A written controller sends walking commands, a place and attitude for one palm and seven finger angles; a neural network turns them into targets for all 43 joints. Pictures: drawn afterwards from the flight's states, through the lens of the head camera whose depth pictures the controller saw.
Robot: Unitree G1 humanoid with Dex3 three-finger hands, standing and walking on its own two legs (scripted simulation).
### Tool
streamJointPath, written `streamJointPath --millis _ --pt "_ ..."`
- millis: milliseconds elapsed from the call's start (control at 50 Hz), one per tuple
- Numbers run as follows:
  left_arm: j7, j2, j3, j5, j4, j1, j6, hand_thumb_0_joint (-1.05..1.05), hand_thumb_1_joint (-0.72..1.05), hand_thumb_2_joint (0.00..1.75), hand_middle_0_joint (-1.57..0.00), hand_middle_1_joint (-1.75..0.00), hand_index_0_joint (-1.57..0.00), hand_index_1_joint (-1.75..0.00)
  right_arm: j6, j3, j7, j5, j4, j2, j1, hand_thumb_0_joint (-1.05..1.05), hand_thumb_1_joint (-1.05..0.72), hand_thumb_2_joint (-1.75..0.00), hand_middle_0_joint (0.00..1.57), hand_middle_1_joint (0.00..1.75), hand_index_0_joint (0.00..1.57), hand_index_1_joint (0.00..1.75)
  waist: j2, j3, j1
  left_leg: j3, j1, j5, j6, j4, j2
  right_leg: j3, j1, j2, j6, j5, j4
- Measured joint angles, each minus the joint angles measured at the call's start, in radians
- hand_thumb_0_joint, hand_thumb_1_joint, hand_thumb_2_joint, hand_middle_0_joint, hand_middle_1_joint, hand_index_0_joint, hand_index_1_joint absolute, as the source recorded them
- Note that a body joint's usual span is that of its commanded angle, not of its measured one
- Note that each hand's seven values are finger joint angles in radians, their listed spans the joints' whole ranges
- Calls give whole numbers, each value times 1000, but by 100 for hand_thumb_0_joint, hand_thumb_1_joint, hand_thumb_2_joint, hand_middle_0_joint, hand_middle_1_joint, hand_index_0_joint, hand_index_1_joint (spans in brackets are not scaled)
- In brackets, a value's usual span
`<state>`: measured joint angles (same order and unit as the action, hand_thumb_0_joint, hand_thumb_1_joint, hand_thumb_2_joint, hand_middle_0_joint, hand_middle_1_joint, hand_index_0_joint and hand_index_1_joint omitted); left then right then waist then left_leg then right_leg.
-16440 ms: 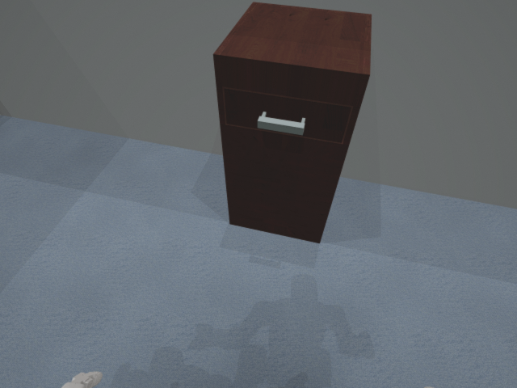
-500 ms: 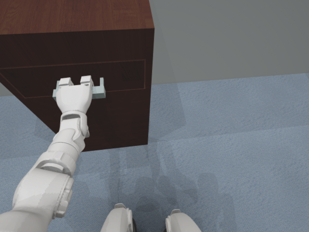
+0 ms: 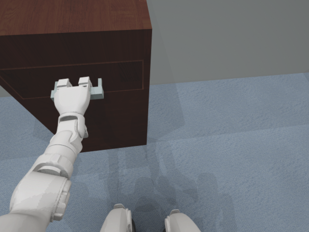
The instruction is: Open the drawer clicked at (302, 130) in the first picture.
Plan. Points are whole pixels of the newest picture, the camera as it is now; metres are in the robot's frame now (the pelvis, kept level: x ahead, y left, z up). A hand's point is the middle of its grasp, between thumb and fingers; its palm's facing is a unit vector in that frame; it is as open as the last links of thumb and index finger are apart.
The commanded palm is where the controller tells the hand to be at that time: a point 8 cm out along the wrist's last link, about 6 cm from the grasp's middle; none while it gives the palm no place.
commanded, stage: close the thumb around the handle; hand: left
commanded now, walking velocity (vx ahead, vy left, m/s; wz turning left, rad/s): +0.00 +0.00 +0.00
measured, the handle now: (78, 88) +0.52 +0.20 -0.02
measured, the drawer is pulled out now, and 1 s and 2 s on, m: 0.00 0.01 0.04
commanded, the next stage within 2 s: pull the drawer open in 0.60 s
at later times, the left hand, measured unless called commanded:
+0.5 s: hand (79, 108) +0.47 +0.20 -0.04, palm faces -0.05 -0.04 -1.00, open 6.3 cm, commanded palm +0.44 +0.19 +0.01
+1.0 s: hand (79, 113) +0.45 +0.20 -0.04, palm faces -0.06 -0.06 -1.00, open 6.4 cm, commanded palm +0.40 +0.19 +0.01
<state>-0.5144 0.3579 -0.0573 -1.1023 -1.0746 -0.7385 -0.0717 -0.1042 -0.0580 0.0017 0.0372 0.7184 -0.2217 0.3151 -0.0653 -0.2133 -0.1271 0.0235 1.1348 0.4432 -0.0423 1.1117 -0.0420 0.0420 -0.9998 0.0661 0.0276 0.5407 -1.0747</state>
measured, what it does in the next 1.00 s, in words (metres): stands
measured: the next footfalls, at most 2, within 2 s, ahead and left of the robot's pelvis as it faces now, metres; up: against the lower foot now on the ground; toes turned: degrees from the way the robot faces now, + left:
none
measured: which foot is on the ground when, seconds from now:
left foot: down 0.00-1.00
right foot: down 0.00-1.00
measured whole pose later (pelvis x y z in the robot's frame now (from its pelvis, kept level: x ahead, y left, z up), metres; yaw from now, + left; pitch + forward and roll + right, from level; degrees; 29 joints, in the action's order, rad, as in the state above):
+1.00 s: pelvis +0.02 +0.00 +0.01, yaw -1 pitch +26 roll -3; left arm -0.50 0.33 -0.06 -1.09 -0.90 -0.55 -0.08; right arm -0.13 -0.07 0.02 0.03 0.69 -0.21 0.32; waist -0.06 -0.21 -0.11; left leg 0.06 1.04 0.46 -0.05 1.05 -0.05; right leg 0.00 -0.91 0.07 0.02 0.54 -1.00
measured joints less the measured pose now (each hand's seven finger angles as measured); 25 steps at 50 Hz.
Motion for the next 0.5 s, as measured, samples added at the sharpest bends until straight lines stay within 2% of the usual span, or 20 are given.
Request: streamJointPath --millis 140,460,500 --pt "9 0 3 5 11 15 1 0 -24 41 -29 -121 -34 -122 -4 0 2 -1 -6 2 -3 0 -90 -90 20 30 20 29 -1 1 1 5 -14 1 -1 -9 -2 -6 12 2 -1 -2 10" --pt "-3 -9 -3 1 10 14 -9 0 58 76 -32 -127 -36 -126 -11 -1 5 0 -6 5 -6 0 -90 -90 20 30 20 29 0 -2 4 7 -20 7 -3 -10 1 -8 19 -1 -4 3 13" --pt "2 -10 -3 1 8 12 -10 0 64 79 -32 -128 -36 -128 -11 -1 5 0 -8 5 -6 0 -90 -90 20 30 20 29 0 -1 3 7 -20 6 -3 -11 2 -8 19 -1 -4 3 14"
